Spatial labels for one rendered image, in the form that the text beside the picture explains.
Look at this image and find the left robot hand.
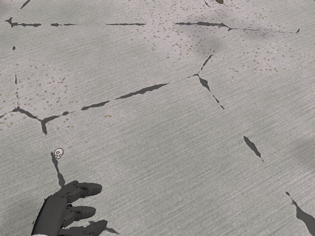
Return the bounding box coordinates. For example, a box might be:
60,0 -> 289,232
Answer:
31,180 -> 108,236

